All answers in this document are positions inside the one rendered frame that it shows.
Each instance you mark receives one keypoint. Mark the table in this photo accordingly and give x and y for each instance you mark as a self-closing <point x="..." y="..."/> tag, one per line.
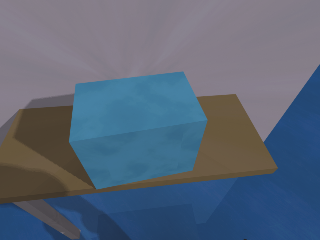
<point x="37" y="161"/>

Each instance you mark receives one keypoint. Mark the carton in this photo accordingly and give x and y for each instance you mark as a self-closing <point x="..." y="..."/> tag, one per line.
<point x="135" y="129"/>

